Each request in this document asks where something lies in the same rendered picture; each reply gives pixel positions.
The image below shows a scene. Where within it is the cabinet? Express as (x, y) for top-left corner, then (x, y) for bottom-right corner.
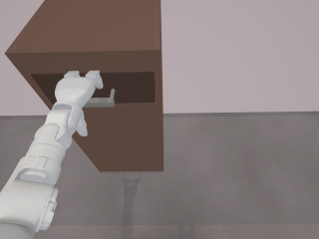
(4, 0), (164, 172)

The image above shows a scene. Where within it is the left robot upper arm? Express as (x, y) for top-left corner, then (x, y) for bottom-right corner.
(0, 178), (59, 239)

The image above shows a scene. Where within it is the left robot hand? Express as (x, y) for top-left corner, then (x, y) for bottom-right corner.
(55, 70), (104, 136)

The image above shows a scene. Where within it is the drawer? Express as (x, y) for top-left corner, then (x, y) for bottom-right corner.
(30, 71), (156, 105)

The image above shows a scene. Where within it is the robot left forearm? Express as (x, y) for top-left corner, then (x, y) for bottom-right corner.
(0, 101), (82, 205)

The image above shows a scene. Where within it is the handle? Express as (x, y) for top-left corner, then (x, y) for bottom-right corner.
(83, 89), (116, 108)

